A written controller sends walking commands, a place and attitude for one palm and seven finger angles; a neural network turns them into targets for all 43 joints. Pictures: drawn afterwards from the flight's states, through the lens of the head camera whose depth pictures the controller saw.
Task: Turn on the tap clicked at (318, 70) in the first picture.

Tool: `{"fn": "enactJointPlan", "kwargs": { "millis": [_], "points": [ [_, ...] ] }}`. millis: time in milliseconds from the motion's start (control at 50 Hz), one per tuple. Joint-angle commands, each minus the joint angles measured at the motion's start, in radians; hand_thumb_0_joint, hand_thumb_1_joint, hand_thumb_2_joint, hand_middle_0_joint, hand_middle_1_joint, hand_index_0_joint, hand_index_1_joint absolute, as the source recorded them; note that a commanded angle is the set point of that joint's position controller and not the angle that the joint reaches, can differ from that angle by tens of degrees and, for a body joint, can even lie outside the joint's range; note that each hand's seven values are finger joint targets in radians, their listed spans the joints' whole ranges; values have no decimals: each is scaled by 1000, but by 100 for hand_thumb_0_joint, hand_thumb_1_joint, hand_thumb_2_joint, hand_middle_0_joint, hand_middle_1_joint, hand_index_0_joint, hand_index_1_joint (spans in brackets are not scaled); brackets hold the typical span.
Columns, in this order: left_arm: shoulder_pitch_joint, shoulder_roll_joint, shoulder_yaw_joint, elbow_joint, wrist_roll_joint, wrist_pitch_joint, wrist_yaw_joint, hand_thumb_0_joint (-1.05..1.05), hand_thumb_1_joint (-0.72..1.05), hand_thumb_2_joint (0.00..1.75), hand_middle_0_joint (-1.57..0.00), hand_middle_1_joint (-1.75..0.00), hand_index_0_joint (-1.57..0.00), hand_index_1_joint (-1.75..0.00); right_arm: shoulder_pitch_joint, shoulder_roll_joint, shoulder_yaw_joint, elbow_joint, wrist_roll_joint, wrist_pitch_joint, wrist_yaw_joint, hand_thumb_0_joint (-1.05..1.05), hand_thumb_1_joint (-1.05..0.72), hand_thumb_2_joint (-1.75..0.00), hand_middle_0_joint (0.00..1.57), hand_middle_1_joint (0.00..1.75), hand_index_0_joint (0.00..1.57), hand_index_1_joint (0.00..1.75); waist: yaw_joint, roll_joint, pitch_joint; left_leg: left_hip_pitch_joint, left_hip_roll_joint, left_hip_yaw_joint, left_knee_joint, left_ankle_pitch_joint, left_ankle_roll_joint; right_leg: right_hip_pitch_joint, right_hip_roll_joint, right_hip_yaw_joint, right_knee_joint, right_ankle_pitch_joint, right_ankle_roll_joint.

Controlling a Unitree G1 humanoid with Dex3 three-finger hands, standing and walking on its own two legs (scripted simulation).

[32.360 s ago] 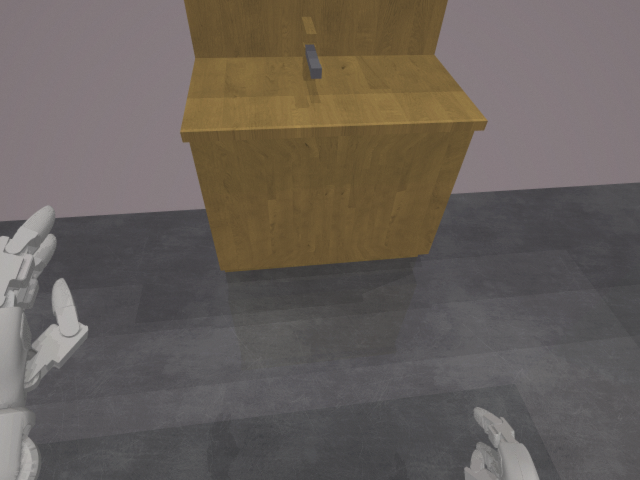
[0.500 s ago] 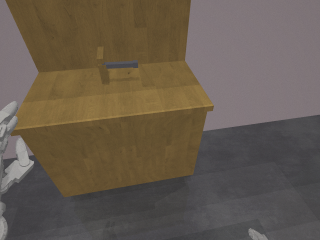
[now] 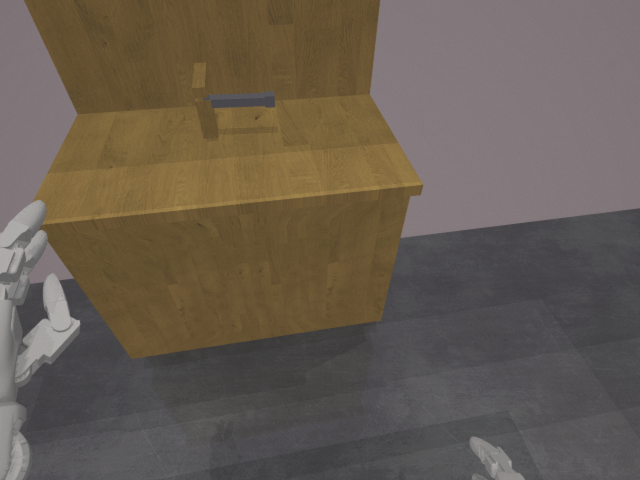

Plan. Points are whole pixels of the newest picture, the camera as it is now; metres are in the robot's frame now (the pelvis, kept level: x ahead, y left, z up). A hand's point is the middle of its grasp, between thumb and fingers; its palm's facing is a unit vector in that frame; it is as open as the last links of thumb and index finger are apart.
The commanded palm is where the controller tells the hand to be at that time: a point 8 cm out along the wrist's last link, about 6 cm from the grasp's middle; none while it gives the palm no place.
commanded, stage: stop stepping back and stand still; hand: left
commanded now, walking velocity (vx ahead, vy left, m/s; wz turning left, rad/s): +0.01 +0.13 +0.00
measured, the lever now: (269, 99) +0.93 +0.18 +0.04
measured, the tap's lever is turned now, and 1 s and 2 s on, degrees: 86 86 86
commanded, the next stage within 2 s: stand and check the lever's angle in 0.12 s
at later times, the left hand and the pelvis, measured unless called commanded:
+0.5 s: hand (86, 293) +0.24 +0.25 +0.17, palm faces +0.41 -0.83 -0.38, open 7.4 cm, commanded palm +0.19 +0.28 +0.19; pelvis +0.04 +0.00 +0.01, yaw +1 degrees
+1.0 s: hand (79, 285) +0.26 +0.26 +0.17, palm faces +0.41 -0.84 -0.35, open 7.4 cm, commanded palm +0.20 +0.29 +0.19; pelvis +0.05 +0.01 +0.02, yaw +1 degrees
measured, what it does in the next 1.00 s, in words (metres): stands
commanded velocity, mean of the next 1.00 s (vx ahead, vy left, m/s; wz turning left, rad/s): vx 0.01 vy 0.01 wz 0.00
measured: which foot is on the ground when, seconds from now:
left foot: down 0.00-1.00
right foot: down 0.00-1.00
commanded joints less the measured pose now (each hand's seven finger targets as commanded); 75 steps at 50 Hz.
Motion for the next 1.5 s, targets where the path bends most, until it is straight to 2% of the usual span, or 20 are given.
{"fn": "enactJointPlan", "kwargs": {
  "millis": [0, 40, 80, 100, 120, 140, 160, 220, 260, 280, 300, 340, 360, 400, 460, 540, 620, 720, 1080, 1480],
  "points": [
    [-167, 233, 145, -287, -19, -87, 13, 0, 90, 90, -20, -30, -20, -30, -129, -143, -87, -138, 19, -60, -5, 0, -90, -90, 20, 30, 20, 30, -9, -230, -69, -167, -4, -57, 301, -35, -5, 89, -352, 446, -299, -207, -190],
    [-121, 216, 148, -325, -23, -79, 17, 0, 90, 90, -20, -30, -20, -30, -165, -118, -71, -146, 18, -39, -13, 0, -90, -90, 20, 30, 20, 30, -18, -139, -31, 54, 32, -39, 38, -8, 16, -101, -300, 292, -214, -215, -145],
    [-83, 193, 142, -336, -28, -89, 31, 0, 90, 90, -20, -30, -20, -30, -171, -124, -65, -153, 10, -38, -28, 0, -90, -90, 20, 30, 20, 30, -32, 12, -51, 235, -26, 27, -248, 28, 19, -142, -182, 141, -70, -282, -79],
    [-76, 184, 144, -350, -32, -100, 37, 0, 90, 90, -20, -30, -20, -30, -179, -157, -72, -169, 4, -44, -35, 0, -90, -90, 20, 30, 20, 30, -23, 224, -39, 214, 48, -148, -397, -86, 63, -160, -76, 83, 80, -292, -33],
    [-54, 170, 141, -332, -30, -103, 43, 0, 90, 90, -20, -30, -20, -30, -168, -169, -76, -190, 10, -51, -40, 0, -90, -90, 20, 30, 20, 30, -17, 368, -27, 215, 175, -353, -511, -116, 122, -203, 24, -15, 253, -264, 19],
    [-53, 173, 147, -270, -31, -101, 40, 0, 90, 90, -20, -30, -20, -30, -146, -152, -77, -171, 17, -57, -36, 0, -90, -90, 20, 30, 20, 30, -25, 290, -21, 108, 202, -419, -575, -212, 149, -157, 38, 37, 350, -303, 29],
    [-63, 171, 140, -246, -17, -97, 36, 0, 90, 90, -20, -30, -20, -30, -141, -136, -74, -164, 17, -65, -29, 0, -90, -90, 20, 30, 20, 30, -24, 245, 10, 89, 184, -382, -545, -143, 149, -146, 3, 58, 300, -263, 29],
    [-32, 162, 131, -187, -8, -96, 27, 0, 90, 90, -20, -30, -20, -30, -156, -135, -59, -160, 16, -67, -17, 0, -90, -90, 20, 30, 20, 30, 5, 64, -15, -2, 55, -124, -311, 53, 61, 134, -14, 60, -143, -18, 24],
    [-35, 161, 117, -172, -14, -97, 14, 0, 90, 90, -20, -30, -20, -30, -155, -127, -69, -171, 14, -59, -7, 0, -90, -90, 20, 30, 20, 30, -12, -237, -27, -62, -68, 1, -43, -3, -5, 123, -226, 391, -305, -85, -74],
    [-41, 156, 110, -194, -25, -93, 12, 0, 90, 90, -20, -30, -20, -30, -146, -137, -85, -173, 18, -58, -3, 0, -90, -90, 20, 30, 20, 30, -2, -265, -16, -52, -62, -11, 45, 15, -16, 86, -280, 435, -338, -103, -117],
    [-45, 171, 122, -220, -26, -95, 13, 0, 90, 90, -20, -30, -20, -30, -153, -137, -79, -179, 17, -58, 0, 0, -90, -90, 20, 30, 20, 30, -5, -217, -20, -51, -44, -24, 40, 22, -16, 105, -280, 400, -310, -2, -134],
    [-67, 181, 129, -255, -26, -100, 20, 0, 90, 90, -20, -30, -20, -30, -158, -126, -63, -173, 15, -52, -3, 0, -90, -90, 20, 30, 20, 30, -14, -102, -45, 26, -17, -27, -165, 62, -6, 140, -255, 292, -204, 191, -110],
    [-46, 178, 135, -247, -26, -104, 26, 0, 90, 90, -20, -30, -20, -30, -155, -127, -60, -173, 10, -51, -9, 0, -90, -90, 20, 30, 20, 30, -17, -60, -80, 104, -24, -20, -286, 178, -2, 157, -205, 228, -148, 215, -71],
    [-39, 163, 123, -266, -32, -111, 31, 0, 90, 90, -20, -30, -20, -30, -177, -151, -77, -188, 10, -49, -19, 0, -90, -90, 20, 30, 20, 30, 8, 38, -121, 239, 37, -88, -353, 354, 20, 115, -89, 141, -105, 174, -1],
    [-47, 152, 105, -222, -22, -96, 28, 0, 90, 90, -20, -30, -20, -30, -181, -140, -64, -193, 16, -37, -24, 0, -90, -90, 20, 30, 20, 30, 4, 78, -101, 237, 58, -105, -349, 466, 27, 117, -45, 78, -79, 217, 21],
    [-56, 144, 94, -208, -26, -91, 24, 0, 90, 90, -20, -30, -20, -30, -183, -139, -65, -195, 13, -34, -22, 0, -90, -90, 20, 30, 20, 30, 4, -15, -115, 227, 32, -68, -328, 424, 11, 170, -67, 113, -137, 279, 10],
    [-46, 146, 93, -229, -28, -87, 24, 0, 90, 90, -20, -30, -20, -30, -191, -144, -64, -206, 10, -28, -18, 0, -90, -90, 20, 30, 20, 30, 4, 46, -123, 238, 26, -61, -342, 436, 3, 178, -73, 122, -144, 298, 1],
    [-36, 153, 100, -228, -32, -83, 25, 0, 90, 90, -20, -30, -20, -30, -196, -141, -61, -216, 9, -14, -21, 0, -90, -90, 20, 30, 20, 30, 5, 40, -127, 248, 28, -56, -353, 467, -2, 179, -63, 110, -149, 316, 5],
    [-57, 150, 87, -196, -29, -80, 29, 0, 90, 90, -20, -30, -20, -30, -197, -144, -58, -207, 2, -13, -29, 0, -90, -90, 20, 30, 20, 30, 10, 8, -88, 192, 6, -53, -397, 274, -3, 165, -56, 120, -221, 179, 9],
    [-83, 135, 71, -192, -21, -84, 29, 0, 90, 90, -20, -30, -20, -30, -202, -141, -55, -195, 0, -19, -29, 0, -90, -90, 20, 30, 20, 30, 9, 35, -81, 178, 4, -57, -431, 191, -5, 157, -43, 111, -232, 129, 13]
  ]
}}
